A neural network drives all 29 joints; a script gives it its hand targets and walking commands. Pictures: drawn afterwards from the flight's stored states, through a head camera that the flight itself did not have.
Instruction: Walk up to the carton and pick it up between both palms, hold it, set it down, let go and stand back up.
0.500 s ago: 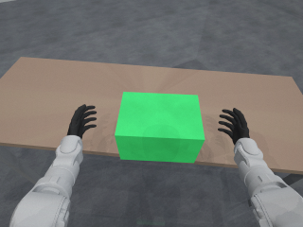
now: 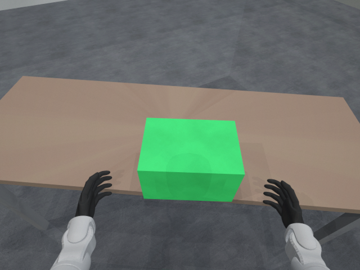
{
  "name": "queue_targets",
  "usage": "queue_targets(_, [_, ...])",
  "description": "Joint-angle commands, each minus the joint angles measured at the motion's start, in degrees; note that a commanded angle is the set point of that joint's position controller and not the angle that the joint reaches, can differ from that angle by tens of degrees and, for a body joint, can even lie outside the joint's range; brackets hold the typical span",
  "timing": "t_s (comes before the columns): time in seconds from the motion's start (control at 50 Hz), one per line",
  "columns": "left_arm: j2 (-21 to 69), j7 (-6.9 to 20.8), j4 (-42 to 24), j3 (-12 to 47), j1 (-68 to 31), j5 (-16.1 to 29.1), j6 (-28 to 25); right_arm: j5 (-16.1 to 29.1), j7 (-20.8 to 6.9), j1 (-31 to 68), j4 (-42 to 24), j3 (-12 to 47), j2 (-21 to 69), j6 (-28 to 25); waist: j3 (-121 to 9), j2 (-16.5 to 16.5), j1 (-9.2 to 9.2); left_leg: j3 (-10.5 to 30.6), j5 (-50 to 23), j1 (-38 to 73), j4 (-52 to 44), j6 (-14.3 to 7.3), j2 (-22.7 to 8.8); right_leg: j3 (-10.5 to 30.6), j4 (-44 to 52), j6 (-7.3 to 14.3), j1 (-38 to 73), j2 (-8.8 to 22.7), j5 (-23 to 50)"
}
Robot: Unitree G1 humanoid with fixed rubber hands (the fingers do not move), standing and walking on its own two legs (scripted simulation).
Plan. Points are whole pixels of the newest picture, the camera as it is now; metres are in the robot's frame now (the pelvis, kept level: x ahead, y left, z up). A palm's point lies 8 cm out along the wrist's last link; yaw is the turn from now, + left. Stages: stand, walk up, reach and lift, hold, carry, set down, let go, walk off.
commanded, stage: set down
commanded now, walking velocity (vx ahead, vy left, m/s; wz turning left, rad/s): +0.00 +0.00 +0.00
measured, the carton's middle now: (189, 159) +0.43 -0.03 -0.06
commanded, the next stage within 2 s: let go in 1.10 s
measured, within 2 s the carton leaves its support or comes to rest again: neither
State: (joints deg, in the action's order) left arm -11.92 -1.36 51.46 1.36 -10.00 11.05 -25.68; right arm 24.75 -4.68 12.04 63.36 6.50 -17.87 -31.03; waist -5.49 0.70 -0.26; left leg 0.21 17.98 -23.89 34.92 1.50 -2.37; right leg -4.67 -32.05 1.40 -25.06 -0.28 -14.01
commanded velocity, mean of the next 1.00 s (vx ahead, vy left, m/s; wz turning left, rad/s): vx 0.00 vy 0.00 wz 0.00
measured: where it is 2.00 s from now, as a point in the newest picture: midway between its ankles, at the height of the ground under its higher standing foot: outside the picture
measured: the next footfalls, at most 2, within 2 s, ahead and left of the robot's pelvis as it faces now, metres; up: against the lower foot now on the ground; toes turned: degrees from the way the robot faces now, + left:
none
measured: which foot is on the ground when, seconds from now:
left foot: down 0.00-1.00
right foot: down 0.00-1.00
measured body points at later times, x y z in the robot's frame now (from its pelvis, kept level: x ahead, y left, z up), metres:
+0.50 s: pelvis +0.02 +0.00 +0.01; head +0.02 +0.01 +0.46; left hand +0.24 +0.22 -0.05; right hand +0.22 -0.23 -0.06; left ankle -0.01 +0.13 -0.73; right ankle +0.02 -0.10 -0.73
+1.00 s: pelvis +0.02 +0.01 +0.02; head +0.02 +0.02 +0.47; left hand +0.21 +0.23 -0.06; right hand +0.19 -0.22 -0.07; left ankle -0.01 +0.13 -0.73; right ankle +0.02 -0.10 -0.73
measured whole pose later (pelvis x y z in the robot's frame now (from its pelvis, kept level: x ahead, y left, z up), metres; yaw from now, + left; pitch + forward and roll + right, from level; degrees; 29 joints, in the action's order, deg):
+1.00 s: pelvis +0.02 +0.01 +0.02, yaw -2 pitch -4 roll -1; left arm -10.8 -0.7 31.4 -0.8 10.4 0.8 2.7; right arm 3.9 -1.6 -7.7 47.5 -0.1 -10.8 -15.4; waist 3.1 -0.2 1.2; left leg -3.0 15.2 -1.2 21.0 0.7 -2.3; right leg -1.6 -18.9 0.7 -3.8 -0.9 -10.7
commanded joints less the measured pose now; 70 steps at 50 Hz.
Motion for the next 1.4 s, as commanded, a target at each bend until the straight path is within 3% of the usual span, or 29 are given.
queue_targets(0.0, [-7.8, -0.4, -9.7, -0.9, -9.1, 1.7, -4.1, -2.4, 0.0, 10.0, -10.6, -3.6, -10.1, -5.7, -11.8, -1.9, -0.45, -0.1, -11.8, 2.8, -3.5, 1.3, 3.7, 4.6, 2.0, -1.0, 11.9, -1.4, 11.0])
queue_targets(0.06, [-8.8, -1.1, -10.8, 1.7, -11.6, 4.4, -2.4, -5.5, -0.3, 11.4, -14.1, -5.3, -9.5, -2.9, -10.3, -3.1, -0.74, -0.2, -2.1, 2.5, -5.9, 0.0, 3.0, 5.1, 3.3, -0.9, 10.1, -0.6, 2.6])
queue_targets(0.12, [-9.2, -2.1, -12.5, 3.3, -11.3, 5.9, -0.5, -7.2, -0.6, 10.1, -16.0, -6.4, -8.1, -0.2, -10.6, -3.3, -0.71, -0.1, 0.7, 2.8, -7.1, -0.5, 2.5, 5.3, 3.5, -0.8, 10.7, -0.1, 0.5])
queue_targets(0.22, [-9.7, -1.8, -12.5, 0.6, -3.5, 2.6, 2.8, -6.8, 0.0, 2.5, -12.1, -4.0, -5.4, 2.1, -11.6, 0.0, 0.16, -0.9, -10.3, 7.6, -6.7, 1.1, 2.7, 5.4, 3.5, -0.2, 16.3, -0.4, 10.6])
queue_targets(0.24, [-8.1, -1.6, -13.8, -1.7, 0.8, 1.7, 3.2, -7.2, 0.2, -0.8, -12.7, -4.3, -4.5, 1.8, -10.1, 0.4, 1.14, -0.7, -13.8, 8.7, -6.4, 0.9, 2.9, 5.6, 3.4, -0.1, 15.6, -0.7, 12.2])
queue_targets(0.36, [-6.0, 0.8, -12.8, -3.8, 7.4, -3.7, 8.4, -10.2, 2.3, -4.8, -11.1, -3.7, -3.0, 1.7, -3.1, -0.4, 1.24, -1.3, -20.5, 13.2, -8.7, 1.1, 3.5, 5.7, 7.4, -0.3, 20.1, -1.0, 18.2])
queue_targets(0.5, [-6.7, 0.8, -20.0, -3.6, 7.4, -4.4, 13.6, -15.7, 3.4, -6.0, -18.8, -7.5, -2.1, 4.5, 1.5, -2.9, 0.7, -2.5, -14.4, 15.0, -13.5, 0.2, 3.0, 5.0, 11.1, -0.7, 21.7, -1.0, 12.7])
queue_targets(0.58, [-6.6, -1.1, -25.0, -2.5, 7.3, -4.5, 16.2, -18.5, 2.9, -7.3, -22.5, -9.8, -1.1, 7.3, 0.4, -0.9, 0.96, -2.6, -11.0, 16.1, -15.1, -0.1, 1.8, 4.3, 11.4, -0.2, 20.4, -1.1, 7.7])
queue_targets(0.64, [-6.4, -1.9, -27.3, -1.8, 9.3, -4.8, 18.2, -19.4, 2.7, -9.6, -23.7, -10.0, -0.1, 9.2, -0.7, 0.2, 0.84, -2.8, -12.1, 17.1, -15.1, -0.2, 1.5, 4.3, 11.5, 0.1, 20.8, -0.8, 8.6])
queue_targets(0.84, [-4.3, 0.1, -25.8, -3.7, 17.9, -9.8, 25.7, -19.8, 3.0, -15.6, -20.6, -8.1, 0.3, 12.8, 3.6, 0.8, 1.72, -2.9, -26.7, 22.0, -14.7, 1.1, 2.1, 3.9, 14.8, 0.5, 22.9, -1.7, 15.5])
queue_targets(0.94, [-4.2, 0.9, -26.0, -4.3, 17.9, -10.8, 28.9, -22.0, 3.7, -15.9, -23.3, -8.6, 0.9, 14.8, 7.1, -1.1, 1.9, -3.6, -22.8, 20.7, -15.9, 0.6, 2.3, 3.7, 15.8, 0.2, 22.9, -1.5, 12.7])
queue_targets(1.08, [-4.8, 0.3, -29.6, -3.5, 16.0, -11.2, 31.1, -25.3, 4.1, -17.0, -26.1, -10.6, 2.0, 17.1, 6.2, 0.2, 1.42, -4.2, -17.2, 19.3, -16.7, 0.2, 1.4, 3.7, 14.9, 0.2, 22.8, -1.2, 9.2])
queue_targets(1.22, [-5.9, -1.5, -32.3, -2.4, 16.9, -10.6, 30.8, -26.5, 3.2, -18.2, -26.1, -11.9, 2.2, 16.3, 2.5, 1.9, 1.02, -4.2, -16.2, 17.9, -16.1, 0.0, 0.6, 3.9, 13.1, 0.4, 23.4, -0.9, 10.4])
queue_targets(1.38, [-5.4, -0.1, -29.5, -2.4, 18.6, -10.0, 31.9, -25.7, 3.3, -19.0, -26.6, -10.9, 1.7, 16.5, 4.0, -0.9, 1.3, -4.2, -18.0, 17.5, -15.5, 0.0, 1.6, 4.1, 13.5, 0.0, 24.5, -0.8, 13.9])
